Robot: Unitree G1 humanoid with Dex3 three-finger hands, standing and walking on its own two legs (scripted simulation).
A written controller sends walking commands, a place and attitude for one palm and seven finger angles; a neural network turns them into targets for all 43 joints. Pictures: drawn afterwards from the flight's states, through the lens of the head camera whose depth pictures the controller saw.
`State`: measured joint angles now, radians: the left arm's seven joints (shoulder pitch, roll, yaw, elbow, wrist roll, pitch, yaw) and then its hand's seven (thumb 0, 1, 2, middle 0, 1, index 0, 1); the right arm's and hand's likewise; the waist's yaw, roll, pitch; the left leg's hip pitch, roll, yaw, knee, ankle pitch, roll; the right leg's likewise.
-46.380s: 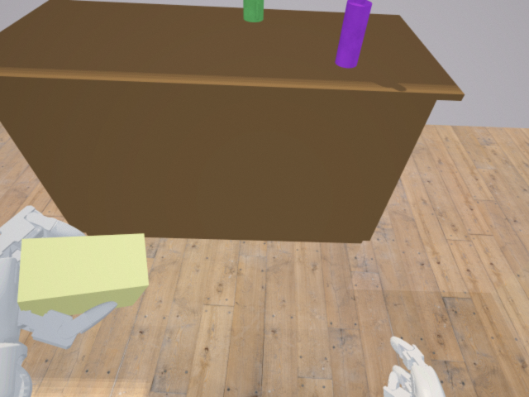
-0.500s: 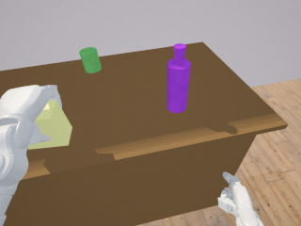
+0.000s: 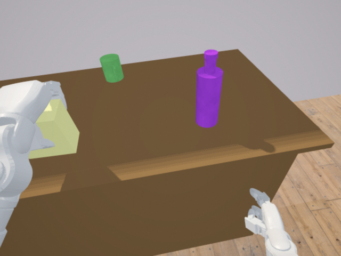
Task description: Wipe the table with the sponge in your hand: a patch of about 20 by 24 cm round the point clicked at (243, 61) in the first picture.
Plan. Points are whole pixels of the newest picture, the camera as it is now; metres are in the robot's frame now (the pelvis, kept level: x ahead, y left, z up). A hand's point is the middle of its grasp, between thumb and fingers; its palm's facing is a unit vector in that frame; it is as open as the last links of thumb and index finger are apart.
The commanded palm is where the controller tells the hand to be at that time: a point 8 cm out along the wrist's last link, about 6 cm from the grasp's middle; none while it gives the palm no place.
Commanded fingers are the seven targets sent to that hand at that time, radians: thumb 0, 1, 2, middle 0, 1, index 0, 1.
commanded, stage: lift the sponge slowly off the table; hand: left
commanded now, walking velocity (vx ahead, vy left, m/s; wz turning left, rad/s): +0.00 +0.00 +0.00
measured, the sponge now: (48, 135) +0.26 +0.34 +0.18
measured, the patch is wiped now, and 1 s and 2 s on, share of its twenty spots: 1.00 1.00 1.00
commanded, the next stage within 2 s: bring the sponge back beside the body in 0.18 s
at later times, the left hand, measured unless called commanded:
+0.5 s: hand (48, 119) +0.25 +0.30 +0.23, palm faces +0.17 -0.01 -0.98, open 10.2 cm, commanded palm +0.20 +0.31 +0.31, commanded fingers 0.00 0.10 1.30 -1.20 -1.60 -1.20 -1.60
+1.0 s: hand (48, 123) +0.24 +0.29 +0.24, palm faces +0.26 -0.04 -0.96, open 10.2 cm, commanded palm +0.17 +0.29 +0.30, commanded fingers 0.00 0.10 1.30 -1.20 -1.60 -1.20 -1.60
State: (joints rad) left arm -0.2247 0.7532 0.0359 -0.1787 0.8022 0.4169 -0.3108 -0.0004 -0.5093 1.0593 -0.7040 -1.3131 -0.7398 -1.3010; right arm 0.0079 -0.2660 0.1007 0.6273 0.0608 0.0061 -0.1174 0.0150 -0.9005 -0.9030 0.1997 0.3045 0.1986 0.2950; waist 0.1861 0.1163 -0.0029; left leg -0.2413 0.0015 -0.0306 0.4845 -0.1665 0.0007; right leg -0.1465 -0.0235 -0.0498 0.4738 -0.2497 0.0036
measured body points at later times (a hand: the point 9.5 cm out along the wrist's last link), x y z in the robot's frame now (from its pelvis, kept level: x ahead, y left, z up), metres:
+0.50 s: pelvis +0.00 +0.00 +0.00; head -0.02 -0.04 +0.45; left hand +0.24 +0.30 +0.29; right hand +0.24 -0.20 -0.08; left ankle +0.06 +0.12 -0.74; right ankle +0.01 -0.13 -0.74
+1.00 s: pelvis +0.00 +0.00 +0.00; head -0.04 -0.05 +0.45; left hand +0.22 +0.29 +0.29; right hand +0.27 -0.18 -0.05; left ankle +0.06 +0.12 -0.74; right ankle +0.01 -0.13 -0.74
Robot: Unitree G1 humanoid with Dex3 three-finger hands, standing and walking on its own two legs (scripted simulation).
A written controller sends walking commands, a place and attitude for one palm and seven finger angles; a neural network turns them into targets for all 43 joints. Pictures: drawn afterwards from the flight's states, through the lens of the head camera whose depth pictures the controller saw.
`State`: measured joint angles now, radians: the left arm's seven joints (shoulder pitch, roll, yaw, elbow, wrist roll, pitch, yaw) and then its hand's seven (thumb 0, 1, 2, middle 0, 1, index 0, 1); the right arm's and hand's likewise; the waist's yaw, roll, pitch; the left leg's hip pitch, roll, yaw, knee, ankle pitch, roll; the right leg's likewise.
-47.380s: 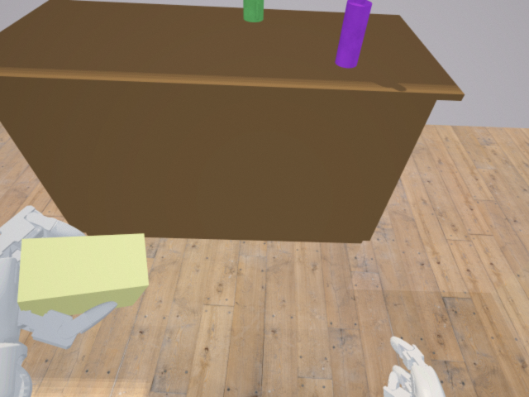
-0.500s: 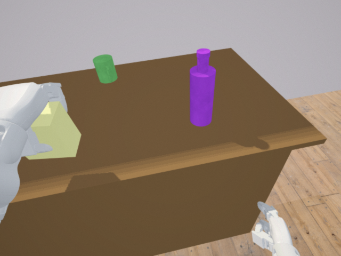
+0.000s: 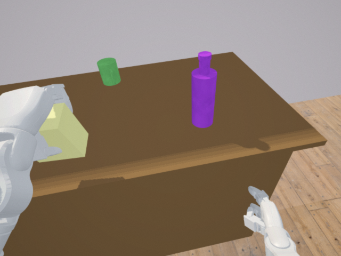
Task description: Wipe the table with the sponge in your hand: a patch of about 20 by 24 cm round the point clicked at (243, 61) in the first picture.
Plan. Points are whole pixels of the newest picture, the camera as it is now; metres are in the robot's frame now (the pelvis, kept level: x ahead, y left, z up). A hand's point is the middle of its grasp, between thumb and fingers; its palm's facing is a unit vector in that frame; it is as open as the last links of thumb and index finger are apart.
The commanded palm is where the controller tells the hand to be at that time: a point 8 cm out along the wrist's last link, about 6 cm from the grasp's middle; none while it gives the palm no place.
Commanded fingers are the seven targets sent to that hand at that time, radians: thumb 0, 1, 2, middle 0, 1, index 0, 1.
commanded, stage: bring the sponge back beside the body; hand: left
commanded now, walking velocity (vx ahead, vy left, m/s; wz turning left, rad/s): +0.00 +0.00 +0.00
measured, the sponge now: (55, 139) +0.24 +0.31 +0.19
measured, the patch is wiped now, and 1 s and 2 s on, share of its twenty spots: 1.00 1.00 1.00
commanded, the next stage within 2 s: step back with the hand held close in 0.86 s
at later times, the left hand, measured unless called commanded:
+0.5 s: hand (44, 131) +0.21 +0.28 +0.25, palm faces +0.34 -0.04 -0.94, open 10.2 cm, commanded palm +0.14 +0.27 +0.29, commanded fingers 0.00 0.10 1.30 -1.20 -1.60 -1.20 -1.60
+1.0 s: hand (38, 128) +0.21 +0.30 +0.25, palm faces +0.38 -0.06 -0.92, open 10.2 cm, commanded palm +0.16 +0.27 +0.28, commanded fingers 0.00 0.10 1.30 -1.20 -1.60 -1.20 -1.60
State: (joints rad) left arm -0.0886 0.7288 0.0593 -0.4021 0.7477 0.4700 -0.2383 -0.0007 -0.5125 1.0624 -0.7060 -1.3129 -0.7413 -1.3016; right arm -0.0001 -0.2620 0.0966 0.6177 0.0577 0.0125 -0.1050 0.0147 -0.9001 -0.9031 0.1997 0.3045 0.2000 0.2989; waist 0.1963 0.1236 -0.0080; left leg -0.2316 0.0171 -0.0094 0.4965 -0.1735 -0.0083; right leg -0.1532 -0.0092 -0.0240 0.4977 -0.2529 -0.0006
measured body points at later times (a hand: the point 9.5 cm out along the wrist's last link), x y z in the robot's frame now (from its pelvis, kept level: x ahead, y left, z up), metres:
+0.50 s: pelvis +0.00 -0.01 +0.00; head -0.05 -0.06 +0.44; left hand +0.18 +0.28 +0.30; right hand +0.28 -0.17 -0.05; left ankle +0.07 +0.12 -0.74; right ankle +0.02 -0.12 -0.74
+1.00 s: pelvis +0.00 -0.01 +0.00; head -0.05 -0.05 +0.44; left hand +0.19 +0.30 +0.29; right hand +0.27 -0.17 -0.05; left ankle +0.07 +0.12 -0.74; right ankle +0.02 -0.13 -0.74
